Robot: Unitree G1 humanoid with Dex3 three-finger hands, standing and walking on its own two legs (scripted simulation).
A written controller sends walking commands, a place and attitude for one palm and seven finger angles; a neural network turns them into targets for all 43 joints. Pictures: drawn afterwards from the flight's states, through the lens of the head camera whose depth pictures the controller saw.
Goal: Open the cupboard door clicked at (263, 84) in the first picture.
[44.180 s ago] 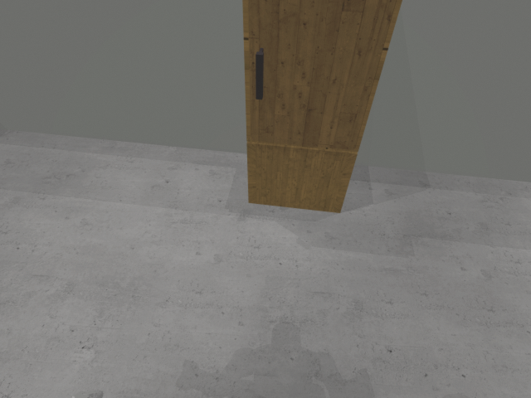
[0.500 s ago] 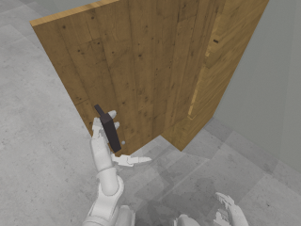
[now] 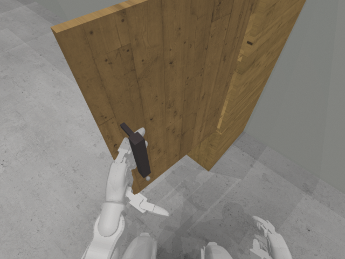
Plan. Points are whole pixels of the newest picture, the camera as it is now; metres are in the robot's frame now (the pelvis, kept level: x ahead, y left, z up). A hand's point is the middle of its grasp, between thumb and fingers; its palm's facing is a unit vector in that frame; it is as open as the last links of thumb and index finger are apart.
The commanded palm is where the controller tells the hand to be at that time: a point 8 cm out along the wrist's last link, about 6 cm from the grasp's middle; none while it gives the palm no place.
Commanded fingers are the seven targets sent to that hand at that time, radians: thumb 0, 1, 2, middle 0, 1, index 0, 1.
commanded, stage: slide the hand sideways off the handle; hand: left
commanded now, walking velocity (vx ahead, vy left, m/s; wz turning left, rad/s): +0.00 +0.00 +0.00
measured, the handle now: (135, 151) +0.35 +0.11 +0.05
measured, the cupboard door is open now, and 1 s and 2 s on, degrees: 83 83 83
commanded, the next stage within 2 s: draw the hand back to the body in 0.84 s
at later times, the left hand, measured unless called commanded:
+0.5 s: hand (131, 194) +0.25 +0.10 +0.04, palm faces +0.00 -1.00 -0.03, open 16.0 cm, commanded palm +0.21 +0.18 +0.04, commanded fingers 0.00 -0.50 0.30 -0.15 -0.30 -0.15 -0.30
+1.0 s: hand (100, 212) +0.21 +0.16 +0.04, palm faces +0.01 -1.00 -0.01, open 16.3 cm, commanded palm +0.19 +0.22 +0.06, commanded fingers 0.00 -0.50 0.30 -0.15 -0.30 -0.15 -0.30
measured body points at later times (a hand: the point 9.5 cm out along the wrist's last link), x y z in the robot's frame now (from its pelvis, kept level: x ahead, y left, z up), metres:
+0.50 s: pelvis +0.01 -0.02 -0.01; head +0.08 -0.02 +0.44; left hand +0.24 +0.16 +0.05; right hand +0.20 -0.24 -0.10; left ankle +0.05 +0.11 -0.65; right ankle +0.01 -0.12 -0.65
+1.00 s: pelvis +0.01 -0.02 -0.02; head +0.07 -0.01 +0.43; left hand +0.21 +0.21 +0.04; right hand +0.20 -0.25 -0.10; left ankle +0.05 +0.11 -0.65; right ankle +0.01 -0.12 -0.65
